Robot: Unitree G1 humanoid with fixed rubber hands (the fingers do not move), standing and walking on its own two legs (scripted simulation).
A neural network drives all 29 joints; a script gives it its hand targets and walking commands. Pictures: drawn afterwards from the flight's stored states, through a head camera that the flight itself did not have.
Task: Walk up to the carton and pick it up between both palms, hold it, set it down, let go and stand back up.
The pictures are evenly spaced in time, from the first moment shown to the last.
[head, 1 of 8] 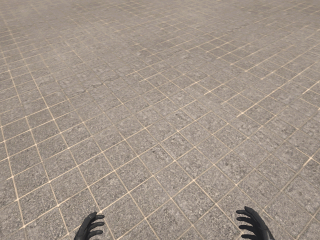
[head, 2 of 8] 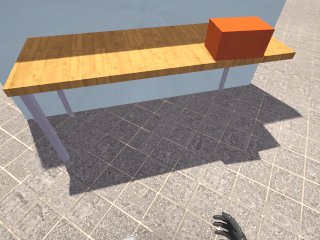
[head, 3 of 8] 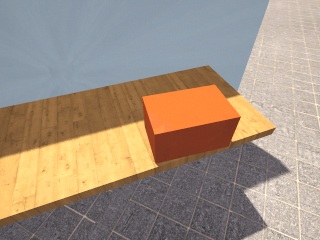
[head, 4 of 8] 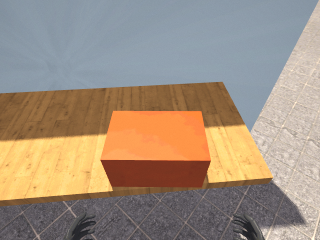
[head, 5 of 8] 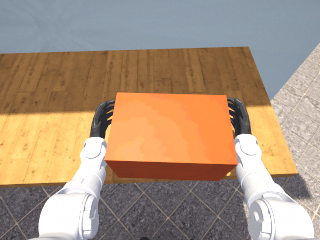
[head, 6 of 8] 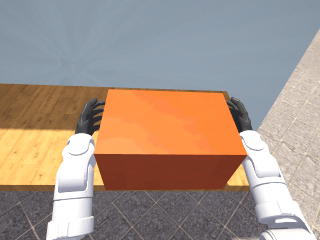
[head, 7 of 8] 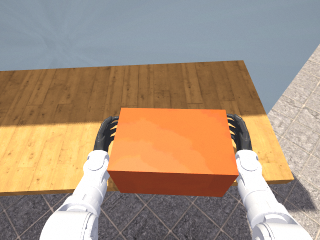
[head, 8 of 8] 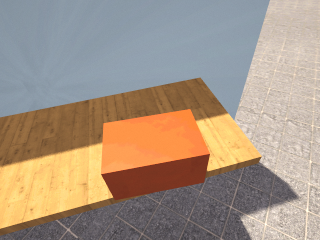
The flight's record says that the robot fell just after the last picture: no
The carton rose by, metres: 0.16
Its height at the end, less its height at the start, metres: +0.00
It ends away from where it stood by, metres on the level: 0.02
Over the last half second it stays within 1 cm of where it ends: yes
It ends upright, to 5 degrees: yes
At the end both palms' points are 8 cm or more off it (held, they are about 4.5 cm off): yes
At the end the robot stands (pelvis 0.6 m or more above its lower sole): yes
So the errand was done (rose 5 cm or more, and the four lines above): yes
